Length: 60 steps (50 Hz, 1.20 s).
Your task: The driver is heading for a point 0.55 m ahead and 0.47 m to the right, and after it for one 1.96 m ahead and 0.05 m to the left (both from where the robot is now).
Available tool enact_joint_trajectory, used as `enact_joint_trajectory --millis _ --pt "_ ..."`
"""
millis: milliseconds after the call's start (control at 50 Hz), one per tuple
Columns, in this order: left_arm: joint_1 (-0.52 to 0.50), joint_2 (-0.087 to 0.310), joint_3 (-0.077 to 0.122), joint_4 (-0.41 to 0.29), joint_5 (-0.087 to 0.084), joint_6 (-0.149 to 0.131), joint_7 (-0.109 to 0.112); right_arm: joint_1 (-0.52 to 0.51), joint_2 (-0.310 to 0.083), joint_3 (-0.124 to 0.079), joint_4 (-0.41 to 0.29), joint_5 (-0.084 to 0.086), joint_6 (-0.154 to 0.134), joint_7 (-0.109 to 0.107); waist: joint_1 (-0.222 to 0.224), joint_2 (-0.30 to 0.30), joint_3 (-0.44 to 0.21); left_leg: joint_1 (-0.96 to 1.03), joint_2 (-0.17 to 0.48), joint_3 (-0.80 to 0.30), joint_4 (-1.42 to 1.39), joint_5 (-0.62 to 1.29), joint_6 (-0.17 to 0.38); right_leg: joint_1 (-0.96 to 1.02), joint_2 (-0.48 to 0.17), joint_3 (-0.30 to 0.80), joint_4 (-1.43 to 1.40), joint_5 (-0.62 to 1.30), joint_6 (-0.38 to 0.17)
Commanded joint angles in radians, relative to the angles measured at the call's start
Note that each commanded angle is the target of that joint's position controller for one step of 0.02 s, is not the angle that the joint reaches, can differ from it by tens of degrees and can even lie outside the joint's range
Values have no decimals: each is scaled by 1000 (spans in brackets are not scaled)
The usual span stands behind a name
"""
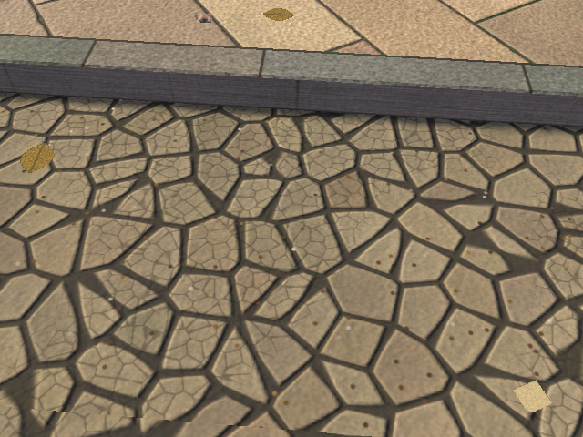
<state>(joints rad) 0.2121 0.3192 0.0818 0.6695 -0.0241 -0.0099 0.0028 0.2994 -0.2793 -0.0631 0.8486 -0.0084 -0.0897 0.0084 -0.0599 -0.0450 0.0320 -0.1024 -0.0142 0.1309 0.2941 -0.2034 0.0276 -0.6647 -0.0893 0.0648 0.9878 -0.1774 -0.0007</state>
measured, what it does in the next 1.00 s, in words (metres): goes down, turning right: right foot, then left foot 0.03 m lower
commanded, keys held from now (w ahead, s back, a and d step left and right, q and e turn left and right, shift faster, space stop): w+e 0.56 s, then q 0.44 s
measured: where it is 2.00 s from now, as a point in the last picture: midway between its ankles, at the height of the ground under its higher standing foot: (339, 385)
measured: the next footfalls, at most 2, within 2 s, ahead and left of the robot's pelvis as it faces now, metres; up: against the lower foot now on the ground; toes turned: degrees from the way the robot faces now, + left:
right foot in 0.24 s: +0.29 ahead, -0.16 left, +0.00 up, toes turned -11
left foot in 0.74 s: +0.62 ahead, -0.05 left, -0.03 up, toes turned -23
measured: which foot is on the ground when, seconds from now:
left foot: down 0.00-0.24, up 0.26-0.72, down 0.74-1.00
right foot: up 0.00-0.22, down 0.24-0.76, up 0.78-1.00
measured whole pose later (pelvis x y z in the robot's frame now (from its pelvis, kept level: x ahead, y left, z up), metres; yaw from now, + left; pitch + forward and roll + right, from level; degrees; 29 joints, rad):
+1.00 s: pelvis +0.49 -0.09 -0.04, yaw -15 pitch +3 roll -2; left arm 0.17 0.28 0.05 0.67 0.02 0.01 0.06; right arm 0.20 -0.26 -0.04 0.74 -0.01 -0.01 0.01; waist -0.02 0.00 0.06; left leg -0.40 -0.09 -0.12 0.46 -0.10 0.05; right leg -0.60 0.02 0.09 1.12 -0.45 0.07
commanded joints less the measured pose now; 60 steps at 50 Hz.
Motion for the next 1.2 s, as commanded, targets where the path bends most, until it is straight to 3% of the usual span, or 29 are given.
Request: enact_joint_trajectory --millis 20,140,180,220,240,260,280,300,320,340,360,400,460,600,680,720,740,760,780,800,820,840,860,900,960,1080,1120,1180,1200 --pt "-34 12 -5 -78 1 -15 -18 -83 -157 -35 -70 5 -15 -7 20 110 11 20 267 -109 -158 240 144 -23 -29 3 -141 153 -2" --pt "-199 14 -10 -150 -2 -16 -54 -5 -211 -52 -31 30 17 -10 -23 95 68 144 303 -3 -124 309 110 1 0 -79 -346 140 -45" --pt "-180 41 4 -159 3 -14 -60 -9 -238 -61 -29 40 30 -15 10 118 36 191 308 34 -26 579 91 80 47 -127 -372 42 -81" --pt "6 105 43 -117 6 -8 -53 -26 -255 -66 -34 48 45 -23 129 127 -81 160 276 88 260 845 59 352 133 -181 -425 16 -137" --pt "194 172 79 -62 1 1 -37 -17 -223 -53 -42 35 45 -28 215 79 -179 -20 237 99 519 717 21 657 134 -119 -451 46 -179" --pt "221 296 102 -55 -15 2 -20 56 -95 -9 -102 -16 29 -17 139 -191 -255 -487 88 87 903 -97 -45 1023 -132 371 -481 -73 -335" --pt "232 260 81 -96 -10 -17 -26 8 -104 2 -121 -2 -10 -6 158 -155 -425 -644 -12 -161 1073 -409 -46 1107 -245 772 -658 -261 -430" --pt "207 185 54 -81 1 -34 -35 -114 -183 -21 -153 44 -32 5 190 -64 -302 -738 44 -210 1084 -316 -26 1033 -222 643 -702 -205 -360" --pt "163 165 46 -76 4 -44 -36 -137 -171 -15 -164 48 -45 5 155 -35 -196 -724 81 -202 1008 -227 -12 890 -183 514 -702 -111 -327" --pt "93 137 37 -81 4 -46 -35 -128 -165 -16 -148 23 -48 -4 108 22 -135 -662 117 -204 924 -165 -20 752 -139 411 -702 -1 -296" --pt "41 112 27 -96 13 -47 -31 -106 -172 -23 -139 8 -40 -7 66 3 -105 -585 141 -212 857 -119 -28 641 -106 343 -719 89 -283" --pt "5 108 25 -104 18 -51 -23 -86 -161 -25 -136 1 -18 -5 36 -14 -91 -508 141 -205 783 -80 -55 531 -77 300 -757 174 -290" --pt "42 134 32 -78 13 -55 -3 -158 -121 -14 -158 -8 0 -9 51 0 -52 -505 114 -190 612 37 -94 446 -44 234 -775 205 -286" --pt "138 119 31 -5 2 -46 26 -340 -97 3 -200 -1 -31 30 128 -19 -3 -420 59 -209 229 440 -69 430 -5 196 -665 95 -208" --pt "172 92 21 31 15 -29 40 -321 -105 -2 -195 -4 -34 54 137 -41 -19 -394 50 -209 173 398 -22 521 -35 227 -483 206 -180" --pt "153 84 17 38 21 -28 35 -231 -118 -12 -164 -2 -35 49 92 -30 -46 -301 36 -174 112 361 13 541 -16 204 -344 321 -151" --pt "159 64 8 38 29 -31 28 -155 -139 -19 -138 -9 -39 47 63 13 -108 -160 42 -159 112 534 30 515 41 151 -188 332 -119" --pt "228 19 -10 26 41 -38 21 -51 -197 -25 -127 -31 -44 47 57 154 -263 169 203 -330 260 985 126 307 116 98 109 19 -52" --pt "380 16 -19 64 38 -43 14 -10 -184 -19 -114 -15 -28 46 82 324 -397 410 397 -620 268 1163 311 94 197 24 410 -563 39" --pt "374 91 -10 51 25 -40 10 5 -161 -15 -108 26 -8 53 67 249 -445 410 410 -751 206 868 335 27 131 82 437 -523 61" --pt "236 123 -1 23 10 -26 17 -63 -153 -16 -139 32 10 47 40 171 -345 316 368 -726 167 579 310 -18 104 69 462 -462 79" --pt "116 130 3 -7 13 -9 29 -118 -155 -13 -159 23 26 40 30 96 -223 162 328 -688 105 393 277 -60 96 37 428 -411 80" --pt "48 130 6 -33 24 9 43 -145 -171 -14 -173 8 35 29 33 90 -166 43 316 -685 73 309 260 -49 82 37 392 -365 73" --pt "53 82 -1 -43 38 25 59 -168 -171 -17 -182 -7 52 15 72 133 -113 -125 232 -595 32 301 213 52 77 33 236 -340 58" --pt "86 37 -9 -31 45 15 69 -154 -172 -27 -194 -5 66 -1 85 166 -190 -140 192 -526 54 507 206 119 105 5 163 -287 67" --pt "-22 18 -13 -53 35 12 65 -134 -162 -39 -215 27 109 -44 55 161 -162 -159 126 -549 44 118 162 119 126 52 -98 -117 99" --pt "-61 19 -12 -61 27 0 52 -127 -171 -46 -223 19 124 -52 39 215 -134 -186 114 -582 26 -14 154 190 142 49 -225 -106 97" --pt "-36 41 0 -49 14 -22 31 -121 -169 -50 -240 15 138 -50 46 254 -123 -174 112 -643 47 -8 143 304 155 39 -411 -88 77" --pt "-43 54 7 -37 21 -29 24 -126 -163 -51 -250 28 144 -52 48 201 -102 -197 94 -616 47 1 120 329 165 18 -478 -46 61"
Velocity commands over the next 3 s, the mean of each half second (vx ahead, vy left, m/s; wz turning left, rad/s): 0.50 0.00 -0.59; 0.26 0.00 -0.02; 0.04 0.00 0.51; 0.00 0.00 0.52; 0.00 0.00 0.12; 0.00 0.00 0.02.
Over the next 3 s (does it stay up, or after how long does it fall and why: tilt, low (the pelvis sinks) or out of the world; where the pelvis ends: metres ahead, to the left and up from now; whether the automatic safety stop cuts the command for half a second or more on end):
stays up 0.63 -0.18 -0.03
